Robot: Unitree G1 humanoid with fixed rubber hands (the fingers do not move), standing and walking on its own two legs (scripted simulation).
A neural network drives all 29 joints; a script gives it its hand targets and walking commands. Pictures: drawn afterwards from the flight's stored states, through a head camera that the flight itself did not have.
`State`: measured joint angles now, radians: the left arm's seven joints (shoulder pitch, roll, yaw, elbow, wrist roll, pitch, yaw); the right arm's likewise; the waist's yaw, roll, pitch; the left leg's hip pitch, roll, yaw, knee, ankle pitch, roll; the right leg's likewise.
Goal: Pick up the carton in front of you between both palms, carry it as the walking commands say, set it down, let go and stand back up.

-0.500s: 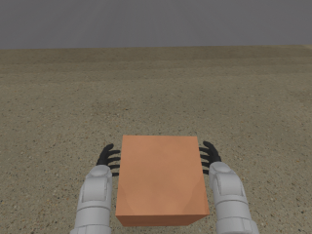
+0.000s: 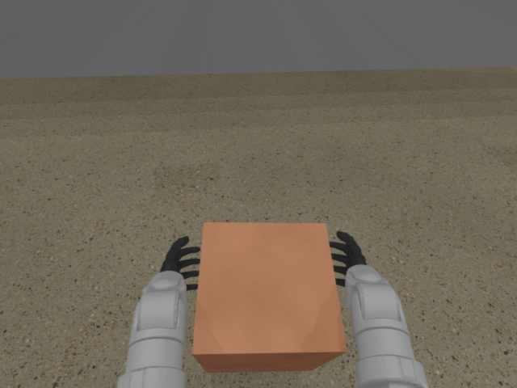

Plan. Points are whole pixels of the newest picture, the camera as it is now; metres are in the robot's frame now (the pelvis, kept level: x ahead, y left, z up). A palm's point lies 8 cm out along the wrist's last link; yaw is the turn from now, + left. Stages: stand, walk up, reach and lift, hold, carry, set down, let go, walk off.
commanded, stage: set down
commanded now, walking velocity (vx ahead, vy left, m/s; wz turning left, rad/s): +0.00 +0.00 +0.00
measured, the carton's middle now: (262, 303) +0.30 +0.00 -0.06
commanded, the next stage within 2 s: none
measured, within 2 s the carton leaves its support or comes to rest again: neither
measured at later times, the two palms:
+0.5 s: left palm (175, 312) +0.33 +0.18 -0.16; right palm (313, 307) +0.33 -0.11 -0.14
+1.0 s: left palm (177, 324) +0.37 +0.20 -0.30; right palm (293, 319) +0.38 -0.09 -0.28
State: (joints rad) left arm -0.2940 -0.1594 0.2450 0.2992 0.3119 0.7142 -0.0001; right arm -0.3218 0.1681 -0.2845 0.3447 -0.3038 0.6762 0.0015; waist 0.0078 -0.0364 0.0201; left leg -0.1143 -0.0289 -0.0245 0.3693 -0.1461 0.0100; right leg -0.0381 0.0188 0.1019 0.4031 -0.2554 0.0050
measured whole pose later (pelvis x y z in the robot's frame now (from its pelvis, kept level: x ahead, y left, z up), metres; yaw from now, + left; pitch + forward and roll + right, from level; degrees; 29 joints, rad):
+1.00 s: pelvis -0.07 +0.01 -0.21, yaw -3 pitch +43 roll -4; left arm -0.88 0.03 0.38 0.70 0.27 0.28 0.05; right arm -0.83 0.20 -0.52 0.59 -0.23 0.22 -0.15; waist 0.03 -0.07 -0.21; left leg -1.82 -0.07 -0.09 1.47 -0.39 0.00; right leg -1.71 0.13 0.07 1.50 -0.54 0.06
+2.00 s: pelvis -0.10 +0.01 -0.39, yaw -8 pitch +40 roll -5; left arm -1.32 0.33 0.25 1.03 0.07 0.22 0.01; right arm -1.24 0.02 -0.38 0.85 -0.05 0.16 -0.25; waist 0.12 -0.10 0.20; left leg -2.29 -0.04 -0.07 2.09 -0.49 -0.01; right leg -2.18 0.25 0.05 2.11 -0.64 0.12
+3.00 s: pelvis -0.09 +0.01 -0.40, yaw -8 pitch +37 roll -4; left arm -1.33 0.43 0.32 1.24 0.00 0.00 -0.06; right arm -1.32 -0.10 -0.20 1.03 0.01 0.05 -0.16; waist 0.10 -0.07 0.33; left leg -2.29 0.01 -0.04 2.17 -0.53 0.01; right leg -2.20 0.20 0.02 2.20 -0.66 0.10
